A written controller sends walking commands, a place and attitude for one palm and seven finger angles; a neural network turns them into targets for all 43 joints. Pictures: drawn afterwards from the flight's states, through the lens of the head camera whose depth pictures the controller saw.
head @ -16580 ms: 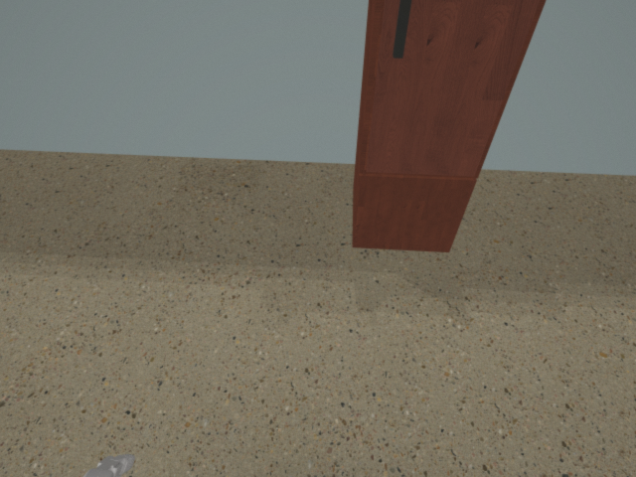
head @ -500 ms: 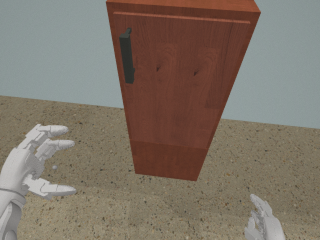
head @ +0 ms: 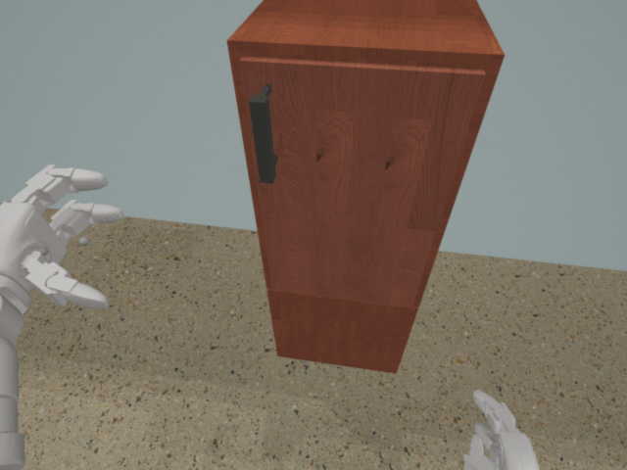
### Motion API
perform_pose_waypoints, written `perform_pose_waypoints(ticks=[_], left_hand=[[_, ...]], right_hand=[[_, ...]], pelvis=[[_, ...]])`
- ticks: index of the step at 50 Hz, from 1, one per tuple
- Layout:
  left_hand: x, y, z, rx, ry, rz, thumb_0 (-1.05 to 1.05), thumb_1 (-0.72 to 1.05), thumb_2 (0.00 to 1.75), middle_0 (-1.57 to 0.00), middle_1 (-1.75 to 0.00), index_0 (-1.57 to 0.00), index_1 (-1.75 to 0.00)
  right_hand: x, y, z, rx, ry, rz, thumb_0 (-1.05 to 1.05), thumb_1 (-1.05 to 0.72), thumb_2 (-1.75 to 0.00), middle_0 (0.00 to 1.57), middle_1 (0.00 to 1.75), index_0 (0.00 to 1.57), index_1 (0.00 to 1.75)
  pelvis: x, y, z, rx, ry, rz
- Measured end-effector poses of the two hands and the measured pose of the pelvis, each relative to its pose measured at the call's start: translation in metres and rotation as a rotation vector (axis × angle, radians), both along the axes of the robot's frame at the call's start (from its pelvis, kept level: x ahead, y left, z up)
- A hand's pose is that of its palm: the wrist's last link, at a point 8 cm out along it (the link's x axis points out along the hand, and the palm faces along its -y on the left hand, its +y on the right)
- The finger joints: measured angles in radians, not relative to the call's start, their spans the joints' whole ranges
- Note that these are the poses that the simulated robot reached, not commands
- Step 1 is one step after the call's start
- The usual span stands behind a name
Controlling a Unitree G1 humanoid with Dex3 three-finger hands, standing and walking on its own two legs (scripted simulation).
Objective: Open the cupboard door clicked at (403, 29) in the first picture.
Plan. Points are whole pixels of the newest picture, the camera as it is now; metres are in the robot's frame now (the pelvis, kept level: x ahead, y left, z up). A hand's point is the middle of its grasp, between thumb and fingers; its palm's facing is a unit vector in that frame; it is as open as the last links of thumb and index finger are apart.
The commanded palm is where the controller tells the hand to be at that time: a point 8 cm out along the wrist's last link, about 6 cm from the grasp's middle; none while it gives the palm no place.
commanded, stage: raise the hand with hooked fingers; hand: left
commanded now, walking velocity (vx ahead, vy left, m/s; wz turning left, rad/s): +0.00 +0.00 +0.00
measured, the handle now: (267, 135) +0.59 +0.13 +0.14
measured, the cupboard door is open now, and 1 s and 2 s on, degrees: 0 0 0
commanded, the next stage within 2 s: move the hooked fingers beside the handle in 0.46 s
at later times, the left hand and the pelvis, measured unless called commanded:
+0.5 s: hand (123, 244) +0.31 +0.25 +0.17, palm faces -0.01 -1.00 -0.06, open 14.0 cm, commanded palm +0.27 +0.30 +0.17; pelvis +0.01 -0.02 +0.00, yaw -1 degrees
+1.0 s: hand (164, 206) +0.37 +0.23 +0.17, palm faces -0.04 -1.00 -0.02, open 14.0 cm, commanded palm +0.35 +0.28 +0.16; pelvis +0.00 -0.02 +0.00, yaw -2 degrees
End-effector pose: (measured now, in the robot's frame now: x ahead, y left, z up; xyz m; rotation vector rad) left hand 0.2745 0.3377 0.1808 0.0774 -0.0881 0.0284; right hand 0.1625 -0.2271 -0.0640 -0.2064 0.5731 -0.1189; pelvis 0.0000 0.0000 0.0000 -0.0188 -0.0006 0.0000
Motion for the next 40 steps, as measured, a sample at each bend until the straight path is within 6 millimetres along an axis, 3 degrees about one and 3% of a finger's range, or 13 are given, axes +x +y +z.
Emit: perform_pose_waypoints(ticks=[5,9,15,20,32,40], left_hand=[[0.011,-0.009,-0.012,-0.012,0.099,-0.043,-0.01,-0.5,0.3,-0.3,-1.2,-0.3,-1.19],[0.01,-0.024,-0.021,-0.026,0.083,-0.072,-0.02,-0.5,0.3,-0.3,-1.2,-0.3,-1.19],[0.009,-0.027,-0.014,-0.024,0.004,-0.018,-0.02,-0.5,0.3,-0.31,-1.2,-0.3,-1.2],[0.011,-0.027,-0.009,-0.011,0.037,-0.002,-0.02,-0.5,0.3,-0.3,-1.2,-0.3,-1.2],[0.011,-0.036,-0.016,-0.037,0.053,-0.014,-0.02,-0.5,0.3,-0.31,-1.2,-0.3,-1.2],[0.037,-0.044,-0.014,-0.028,0.052,-0.028,-0.02,-0.51,0.3,-0.3,-1.2,-0.3,-1.2]], right_hand=[[-0.001,-0.012,-0.001,0.003,0.009,-0.019,0.01,-0.9,-0.9,0.2,0.3,0.2,0.3],[0.0,-0.021,0.0,-0.007,0.011,-0.03,0.01,-0.9,-0.9,0.2,0.3,0.2,0.3],[0.005,-0.027,0.005,-0.016,0.0,-0.031,0.01,-0.9,-0.9,0.2,0.3,0.2,0.3],[0.011,-0.028,0.003,-0.001,-0.008,-0.031,0.01,-0.9,-0.9,0.2,0.3,0.2,0.3],[0.01,-0.033,-0.001,0.011,-0.001,-0.037,0.01,-0.9,-0.9,0.2,0.3,0.2,0.3],[-0.004,-0.04,-0.008,-0.016,0.046,-0.058,0.01,-0.9,-0.9,0.2,0.3,0.2,0.3]], pelvis=[[0.003,-0.002,0.001,0.005,0.016,-0.009],[0.005,-0.005,0.001,0.008,0.017,-0.019],[0.009,-0.012,0.001,0.011,0.007,-0.018],[0.01,-0.016,0.002,0.013,0.005,-0.013],[0.007,-0.023,0.001,0.018,0.009,-0.014],[0.001,-0.023,0.0,0.015,0.013,-0.004]])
